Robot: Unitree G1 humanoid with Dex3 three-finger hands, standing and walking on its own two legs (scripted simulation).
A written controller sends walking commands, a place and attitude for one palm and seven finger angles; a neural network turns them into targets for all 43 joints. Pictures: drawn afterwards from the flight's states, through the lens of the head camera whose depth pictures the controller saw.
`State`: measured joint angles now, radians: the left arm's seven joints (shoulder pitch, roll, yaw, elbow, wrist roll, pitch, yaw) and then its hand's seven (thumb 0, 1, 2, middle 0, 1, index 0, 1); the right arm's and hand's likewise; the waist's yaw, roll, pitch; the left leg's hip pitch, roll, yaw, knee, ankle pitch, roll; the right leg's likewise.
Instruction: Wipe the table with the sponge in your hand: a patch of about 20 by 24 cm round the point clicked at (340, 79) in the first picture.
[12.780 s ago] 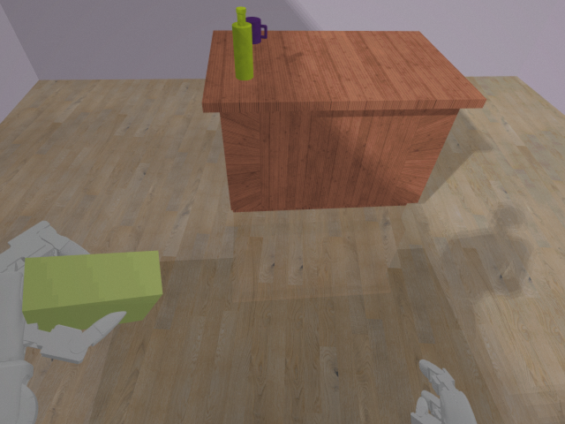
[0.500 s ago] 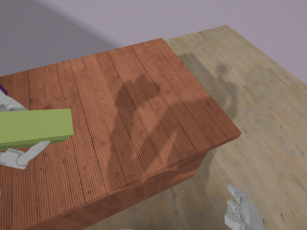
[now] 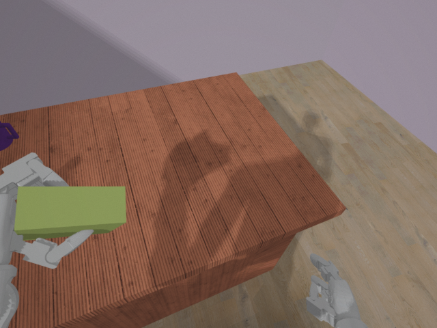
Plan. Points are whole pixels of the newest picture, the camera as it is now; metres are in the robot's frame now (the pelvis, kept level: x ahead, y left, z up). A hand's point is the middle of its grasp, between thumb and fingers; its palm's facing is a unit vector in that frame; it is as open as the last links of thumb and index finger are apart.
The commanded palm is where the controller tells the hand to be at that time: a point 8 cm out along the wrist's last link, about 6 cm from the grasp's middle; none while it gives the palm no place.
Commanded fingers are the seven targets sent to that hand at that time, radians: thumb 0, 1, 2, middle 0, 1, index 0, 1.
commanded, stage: look again from close up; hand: left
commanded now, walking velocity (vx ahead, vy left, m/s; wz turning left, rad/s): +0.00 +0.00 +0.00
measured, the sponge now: (86, 213) +0.23 +0.22 +0.14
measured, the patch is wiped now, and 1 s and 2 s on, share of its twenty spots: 0.00 0.00 0.00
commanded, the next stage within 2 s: come to a stop and stand still in 0.30 s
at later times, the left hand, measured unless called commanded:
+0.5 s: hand (65, 222) +0.21 +0.23 +0.15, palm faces +0.33 -0.85 -0.40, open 9.0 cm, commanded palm +0.15 +0.27 +0.17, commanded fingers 0.00 0.10 1.30 -1.20 -1.60 -1.20 -1.60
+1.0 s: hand (39, 212) +0.22 +0.27 +0.16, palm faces +0.43 -0.83 -0.36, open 9.0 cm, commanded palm +0.15 +0.28 +0.17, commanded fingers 0.00 0.10 1.30 -1.20 -1.60 -1.20 -1.60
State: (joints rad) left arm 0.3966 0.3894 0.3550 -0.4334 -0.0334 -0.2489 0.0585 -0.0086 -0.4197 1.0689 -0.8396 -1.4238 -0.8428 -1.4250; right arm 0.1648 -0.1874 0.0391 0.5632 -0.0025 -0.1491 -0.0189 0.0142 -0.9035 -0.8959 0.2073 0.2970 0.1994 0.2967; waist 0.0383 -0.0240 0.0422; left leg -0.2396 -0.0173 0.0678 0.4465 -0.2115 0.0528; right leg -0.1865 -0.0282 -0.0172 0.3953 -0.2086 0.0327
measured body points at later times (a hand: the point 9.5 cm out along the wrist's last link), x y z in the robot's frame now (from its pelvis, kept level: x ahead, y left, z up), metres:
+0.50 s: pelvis -0.01 -0.01 +0.00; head +0.01 +0.00 +0.45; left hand +0.19 +0.28 +0.17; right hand +0.17 -0.24 -0.07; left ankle +0.02 +0.08 -0.74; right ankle +0.00 -0.14 -0.74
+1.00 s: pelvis +0.00 +0.00 +0.00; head +0.04 +0.03 +0.45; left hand +0.19 +0.31 +0.18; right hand +0.19 -0.21 -0.07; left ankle +0.02 +0.08 -0.74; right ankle +0.00 -0.14 -0.74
